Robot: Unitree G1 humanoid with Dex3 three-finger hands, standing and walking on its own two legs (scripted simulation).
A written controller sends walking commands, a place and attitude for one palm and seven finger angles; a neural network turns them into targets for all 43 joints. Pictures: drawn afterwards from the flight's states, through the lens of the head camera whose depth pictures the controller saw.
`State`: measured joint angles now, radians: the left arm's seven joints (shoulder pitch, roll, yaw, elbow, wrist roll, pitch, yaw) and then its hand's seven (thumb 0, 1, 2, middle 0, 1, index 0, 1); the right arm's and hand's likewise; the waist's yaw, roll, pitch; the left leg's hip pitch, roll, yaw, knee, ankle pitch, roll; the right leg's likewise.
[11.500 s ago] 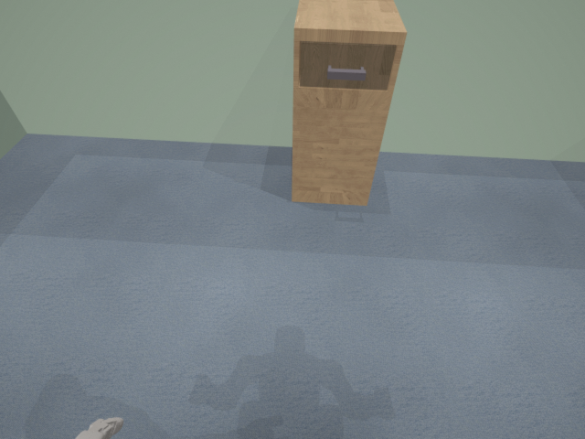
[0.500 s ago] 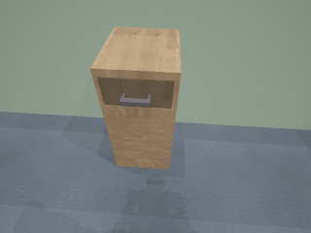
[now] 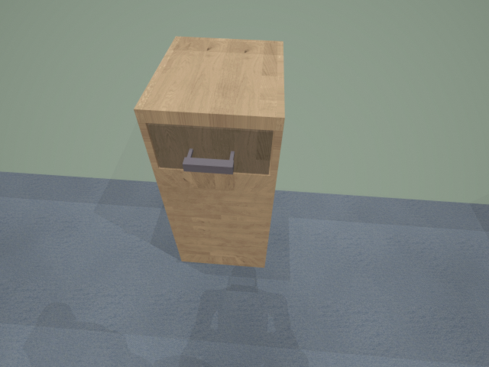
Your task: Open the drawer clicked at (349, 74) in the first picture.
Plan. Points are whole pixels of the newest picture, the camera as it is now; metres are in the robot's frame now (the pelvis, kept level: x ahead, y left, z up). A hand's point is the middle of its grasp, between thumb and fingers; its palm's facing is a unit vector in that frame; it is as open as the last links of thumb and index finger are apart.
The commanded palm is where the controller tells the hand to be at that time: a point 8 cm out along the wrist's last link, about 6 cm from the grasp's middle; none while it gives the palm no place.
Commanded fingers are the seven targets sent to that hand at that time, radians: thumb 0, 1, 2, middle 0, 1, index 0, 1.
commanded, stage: shuffle to correct the standing spot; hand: left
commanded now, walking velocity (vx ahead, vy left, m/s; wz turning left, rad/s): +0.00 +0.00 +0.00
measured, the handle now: (210, 159) +0.63 +0.13 -0.08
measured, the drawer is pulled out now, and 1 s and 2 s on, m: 0.00 0.00 0.00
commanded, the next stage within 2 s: come to a stop and stand still in 0.38 s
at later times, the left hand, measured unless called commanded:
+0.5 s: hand out of the picture +0.03 +0.12 -0.18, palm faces +0.10 -0.98 -0.16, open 7.3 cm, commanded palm none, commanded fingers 0.00 0.90 0.90 -0.20 -0.30 -0.20 -0.30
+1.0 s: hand out of the picture +0.16 +0.12 -0.17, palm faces +0.04 -0.95 -0.30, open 7.3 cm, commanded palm none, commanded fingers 0.00 0.90 0.90 -0.20 -0.30 -0.20 -0.30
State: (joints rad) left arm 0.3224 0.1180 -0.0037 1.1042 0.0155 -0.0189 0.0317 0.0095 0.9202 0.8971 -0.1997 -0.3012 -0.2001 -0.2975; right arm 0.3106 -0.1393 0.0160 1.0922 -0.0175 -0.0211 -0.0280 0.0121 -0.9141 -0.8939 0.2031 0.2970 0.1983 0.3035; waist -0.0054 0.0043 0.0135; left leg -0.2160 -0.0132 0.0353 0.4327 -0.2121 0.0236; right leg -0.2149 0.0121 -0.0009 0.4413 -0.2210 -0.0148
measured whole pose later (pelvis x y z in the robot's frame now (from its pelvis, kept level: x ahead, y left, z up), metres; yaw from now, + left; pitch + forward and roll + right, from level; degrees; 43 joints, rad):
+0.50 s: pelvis +0.09 -0.04 -0.01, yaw +1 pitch +1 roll +1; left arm 0.40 0.12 0.03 1.09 0.03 -0.06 0.02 0.00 0.91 0.90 -0.20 -0.30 -0.20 -0.30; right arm 0.30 -0.15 -0.02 1.09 -0.02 -0.02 -0.02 0.01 -0.91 -0.89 0.20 0.30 0.20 0.30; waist 0.03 -0.02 0.01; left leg -0.37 0.02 0.07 0.89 -0.51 0.03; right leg -0.12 0.05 -0.03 0.46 -0.37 -0.08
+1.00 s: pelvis +0.11 -0.08 -0.02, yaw -1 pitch -1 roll +2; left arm 0.25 0.17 0.04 0.97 0.03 0.01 0.04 0.00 0.93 0.90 -0.20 -0.30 -0.20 -0.30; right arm 0.14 -0.19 -0.05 0.98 -0.02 0.06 -0.02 0.00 -0.92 -0.89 0.21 0.30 0.20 0.30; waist 0.02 0.03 0.06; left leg -0.37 0.02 0.03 0.72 -0.40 0.00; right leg -0.30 -0.04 -0.04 0.68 -0.36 -0.02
